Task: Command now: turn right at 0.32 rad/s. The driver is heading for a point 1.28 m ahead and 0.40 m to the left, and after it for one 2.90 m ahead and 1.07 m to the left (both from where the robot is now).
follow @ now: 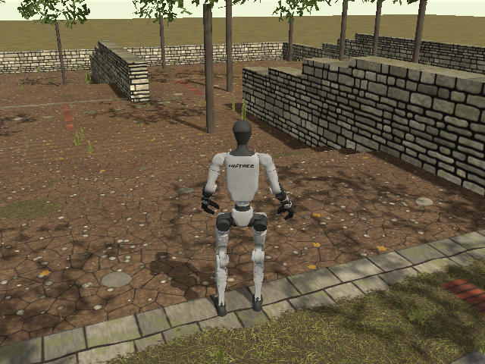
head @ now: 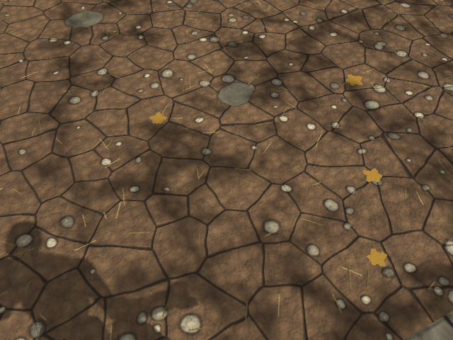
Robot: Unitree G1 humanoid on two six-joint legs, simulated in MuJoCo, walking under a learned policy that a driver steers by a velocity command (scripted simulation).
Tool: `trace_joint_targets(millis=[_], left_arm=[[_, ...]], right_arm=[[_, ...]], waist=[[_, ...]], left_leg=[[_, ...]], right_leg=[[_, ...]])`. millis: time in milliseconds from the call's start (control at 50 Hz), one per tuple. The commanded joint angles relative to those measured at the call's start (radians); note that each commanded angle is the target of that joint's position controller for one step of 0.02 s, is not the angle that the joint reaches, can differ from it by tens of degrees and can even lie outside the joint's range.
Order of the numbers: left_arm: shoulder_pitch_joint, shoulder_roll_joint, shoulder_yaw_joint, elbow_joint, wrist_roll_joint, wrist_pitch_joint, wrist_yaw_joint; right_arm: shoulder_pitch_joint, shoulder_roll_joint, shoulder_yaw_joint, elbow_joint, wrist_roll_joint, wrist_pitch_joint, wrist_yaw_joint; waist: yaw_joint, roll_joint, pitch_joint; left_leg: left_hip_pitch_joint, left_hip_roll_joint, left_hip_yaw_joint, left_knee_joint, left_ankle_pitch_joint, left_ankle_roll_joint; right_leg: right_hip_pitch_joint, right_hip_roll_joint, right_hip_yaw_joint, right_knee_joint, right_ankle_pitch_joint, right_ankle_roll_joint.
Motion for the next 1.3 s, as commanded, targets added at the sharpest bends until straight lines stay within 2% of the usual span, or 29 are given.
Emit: trace_joint_targets(millis=[20, 40, 80, 120, 180, 260, 280, 300, 320, 360, 420, 520, 560, 580, 600, 620, 640, 680, 760, 820, 980, 1000, 1020, 1080, 1100, 1120, 1140, 1180, 1300], left_arm=[[0.156, 0.277, 0.099, -0.093, -0.016, -0.031, 0.033], [0.186, 0.225, 0.101, -0.062, 0.013, -0.052, 0.044], [0.125, 0.160, 0.088, -0.071, -0.005, -0.059, 0.047], [0.018, 0.124, 0.071, -0.105, -0.017, -0.051, 0.044], [-0.106, 0.109, 0.056, -0.151, -0.002, -0.047, 0.041], [-0.078, 0.032, 0.007, -0.098, -0.049, 0.001, -0.022], [-0.036, 0.060, 0.015, -0.085, -0.051, 0.014, -0.025], [0.052, 0.171, 0.064, -0.089, -0.042, 0.011, 0.005], [0.096, 0.237, 0.093, -0.096, -0.023, -0.005, 0.042], [0.078, 0.191, 0.088, -0.107, 0.001, -0.023, 0.081], [0.092, 0.139, 0.083, -0.093, -0.013, -0.035, 0.121], [-0.078, 0.161, 0.099, -0.105, 0.042, -0.039, 0.151], [-0.069, 0.127, 0.089, -0.090, 0.051, -0.032, 0.151], [-0.035, 0.052, 0.071, -0.109, 0.044, -0.026, 0.148], [-0.046, 0.029, 0.053, -0.179, 0.035, -0.040, 0.157], [-0.089, 0.080, 0.069, -0.140, 0.010, -0.028, 0.151], [-0.102, 0.108, 0.076, -0.128, 0.007, -0.021, 0.159], [-0.052, 0.125, 0.078, -0.086, 0.055, -0.019, 0.165], [-0.016, 0.077, 0.042, -0.055, 0.045, 0.000, 0.151], [0.035, 0.063, 0.027, -0.002, 0.064, 0.022, 0.125], [-0.074, -0.020, -0.028, 0.001, 0.062, -0.003, 0.060], [-0.002, 0.131, 0.045, 0.019, -0.023, 0.032, 0.072], [0.033, 0.130, 0.043, 0.030, -0.029, 0.040, 0.075], [0.268, 0.065, 0.042, 0.111, 0.001, 0.049, 0.092], [0.328, 0.126, 0.057, 0.127, 0.027, 0.043, 0.101], [0.324, 0.204, 0.087, 0.134, 0.004, 0.041, 0.090], [0.304, 0.171, 0.090, 0.137, -0.014, 0.032, 0.079], [0.222, 0.100, 0.072, 0.127, -0.017, 0.013, 0.071], [0.370, 0.150, 0.088, 0.234, 0.001, -0.044, 0.084]], right_arm=[[0.062, -0.005, 0.015, -0.098, 0.006, -0.032, 0.007], [-0.035, -0.048, 0.009, -0.105, 0.016, -0.036, -0.002], [-0.038, -0.104, -0.003, -0.085, 0.011, -0.028, -0.021], [0.034, -0.069, 0.023, -0.052, -0.007, -0.021, -0.015], [0.120, -0.035, 0.044, -0.001, 0.000, -0.007, 0.025], [0.203, 0.059, 0.075, 0.058, 0.056, -0.003, 0.127], [0.164, 0.010, 0.058, 0.021, 0.062, -0.012, 0.123], [0.035, -0.117, 0.026, -0.065, 0.051, -0.029, 0.088], [-0.058, -0.166, 0.009, -0.104, 0.026, -0.038, 0.061], [-0.041, -0.102, 0.020, -0.091, 0.023, -0.043, 0.026], [0.073, -0.007, 0.037, -0.052, -0.001, -0.035, 0.020], [0.121, 0.030, 0.021, -0.053, 0.008, -0.012, 0.082], [0.165, -0.018, -0.012, -0.063, 0.023, -0.022, 0.104], [0.223, -0.126, -0.046, -0.071, 0.030, -0.037, 0.091], [0.237, -0.266, -0.077, -0.121, 0.040, -0.061, 0.085], [0.263, -0.161, -0.064, -0.084, 0.004, -0.078, 0.081], [0.221, -0.119, -0.054, -0.083, 0.005, -0.084, 0.083], [0.161, -0.067, -0.024, -0.094, 0.019, -0.061, 0.080], [0.122, -0.068, -0.013, -0.129, 0.009, -0.041, 0.065], [0.155, -0.054, -0.004, -0.121, 0.009, -0.053, 0.071], [0.110, -0.019, 0.013, -0.127, 0.038, -0.044, 0.082], [0.163, -0.153, -0.043, -0.071, 0.072, 0.056, 0.051], [0.128, -0.145, -0.039, -0.081, 0.067, 0.094, 0.040], [-0.007, -0.044, -0.011, -0.096, 0.085, 0.107, 0.031], [-0.019, 0.050, 0.013, -0.106, 0.087, 0.092, 0.030], [-0.067, 0.026, 0.013, -0.151, 0.061, 0.080, 0.022], [-0.126, -0.022, 0.001, -0.156, 0.033, 0.071, 0.016], [-0.140, -0.044, -0.011, -0.129, 0.039, 0.064, 0.032], [-0.222, -0.082, -0.042, -0.087, 0.021, 0.076, 0.052]], waist=[[0.092, -0.144, -0.284], [0.145, -0.042, -0.176], [0.115, -0.077, -0.141], [0.045, -0.064, -0.103], [-0.007, -0.020, -0.110], [0.010, 0.027, -0.053], [0.041, 0.004, -0.065], [0.130, 0.020, -0.076], [0.180, 0.027, -0.069], [0.164, 0.000, -0.054], [0.120, -0.103, -0.035], [0.068, -0.056, -0.008], [0.059, 0.010, -0.017], [0.071, 0.197, -0.049], [0.066, 0.253, -0.134], [0.009, 0.155, -0.040], [0.024, 0.169, -0.003], [0.083, 0.107, -0.036], [0.107, 0.101, -0.038], [0.082, 0.142, 0.003], [-0.032, 0.144, -0.013], [-0.001, 0.153, -0.120], [0.026, 0.184, -0.084], [0.177, 0.096, -0.032], [0.205, -0.132, -0.008], [0.196, -0.196, 0.066], [0.193, -0.078, 0.118], [0.155, 0.000, 0.107], [0.170, -0.024, 0.089]], left_leg=[[-0.355, -0.058, -0.090, 0.345, -0.420, -0.053], [-0.435, -0.035, -0.174, 0.430, -0.431, -0.060], [-0.405, -0.010, -0.193, 0.579, -0.376, -0.074], [-0.276, 0.000, -0.212, 0.657, -0.274, -0.081], [-0.156, 0.006, -0.197, 0.532, -0.099, -0.095], [0.020, -0.009, -0.142, 0.189, 0.134, -0.109], [-0.020, -0.033, -0.156, 0.185, 0.188, -0.079], [-0.171, -0.034, -0.190, 0.158, 0.214, 0.005], [-0.284, -0.021, -0.238, 0.154, 0.195, 0.106], [-0.398, -0.011, -0.307, 0.112, 0.066, 0.150], [-0.320, -0.064, -0.169, 0.346, -0.119, 0.087], [-0.065, -0.096, -0.093, 0.190, 0.036, 0.089], [0.058, -0.102, -0.146, 0.050, 0.193, 0.136], [0.183, 0.050, -0.400, -0.083, 0.581, 0.268], [0.293, 0.256, -0.786, -0.148, 0.672, 0.468], [0.237, 0.233, -0.730, -0.173, 0.449, 0.437], [0.189, 0.184, -0.653, -0.169, 0.377, 0.389], [0.128, 0.147, -0.608, -0.155, 0.411, 0.348], [0.048, 0.062, -0.592, -0.194, 0.274, 0.310], [0.008, 0.025, -0.656, -0.279, -0.219, 0.266], [-0.032, 0.017, -0.716, -0.088, -0.200, 0.310], [0.048, 0.004, -0.730, -0.147, -0.081, 0.306], [0.016, -0.004, -0.727, -0.114, 0.011, 0.295], [-0.323, -0.055, -0.622, 0.081, 0.099, 0.226], [-0.521, -0.168, -0.447, 0.380, 0.001, 0.165], [-0.760, -0.239, -0.343, 0.508, -0.209, 0.149], [-0.815, -0.143, -0.364, 0.574, -0.167, 0.131], [-0.709, -0.102, -0.368, 0.560, -0.035, 0.089], [-0.764, -0.095, -0.403, 0.547, 0.250, 0.078]], right_leg=[[0.522, -0.390, 0.462, -0.105, 0.876, -0.455], [0.433, -0.344, 0.399, -0.116, 0.713, -0.386], [0.274, -0.266, 0.285, -0.148, 0.577, -0.278], [0.057, -0.235, 0.234, -0.188, 0.527, -0.235], [-0.058, -0.154, 0.159, -0.165, 0.414, -0.182], [-0.121, -0.105, 0.154, -0.063, -0.024, -0.052], [-0.084, -0.109, 0.183, -0.067, -0.138, -0.035], [0.038, -0.123, 0.211, -0.073, -0.233, -0.076], [0.105, -0.109, 0.184, -0.061, -0.269, -0.107], [0.201, -0.190, 0.205, -0.080, -0.184, -0.205], [0.180, -0.379, 0.316, -0.222, -0.026, -0.319], [0.051, -0.306, 0.056, -0.214, -0.121, -0.152], [-0.005, -0.268, -0.037, -0.061, -0.237, -0.072], [-0.119, -0.144, -0.165, 0.202, -0.332, 0.029], [-0.264, 0.019, -0.055, 0.366, -0.518, 0.114], [-0.355, 0.010, 0.107, 0.477, -0.483, 0.114], [-0.393, 0.000, 0.137, 0.591, -0.437, 0.111], [-0.376, -0.014, 0.155, 0.687, -0.372, 0.099], [-0.324, -0.009, 0.135, 0.645, -0.196, 0.132], [-0.304, -0.020, 0.096, 0.525, -0.150, 0.156], [-0.208, 0.012, 0.019, 0.284, -0.267, 0.107], [-0.126, 0.025, 0.025, 0.193, -0.224, 0.055], [-0.067, 0.031, 0.023, 0.144, -0.210, 0.037], [0.367, 0.009, 0.053, -0.086, -0.123, -0.035], [0.520, -0.175, 0.293, -0.213, -0.289, -0.086], [0.510, -0.334, 0.612, -0.250, -0.318, -0.200], [0.429, -0.412, 0.664, -0.265, -0.329, -0.270], [0.336, -0.324, 0.524, -0.290, -0.320, -0.242], [0.443, -0.205, 0.255, -0.253, -0.006, -0.167]])
Velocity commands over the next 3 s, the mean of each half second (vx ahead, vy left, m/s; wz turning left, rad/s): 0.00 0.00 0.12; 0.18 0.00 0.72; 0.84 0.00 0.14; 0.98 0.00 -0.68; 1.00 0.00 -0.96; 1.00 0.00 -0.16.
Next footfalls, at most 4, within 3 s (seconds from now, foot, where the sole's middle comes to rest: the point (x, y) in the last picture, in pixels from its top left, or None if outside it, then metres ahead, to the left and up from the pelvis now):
0.28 left None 0.01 0.13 -0.77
1.10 right None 0.10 -0.02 -0.77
1.62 left None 0.29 0.49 -0.95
2.02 right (73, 304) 0.69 0.49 -0.95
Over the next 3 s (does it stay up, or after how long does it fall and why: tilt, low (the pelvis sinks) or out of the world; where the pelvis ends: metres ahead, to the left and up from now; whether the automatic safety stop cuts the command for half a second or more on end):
stays up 1.39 0.33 -0.19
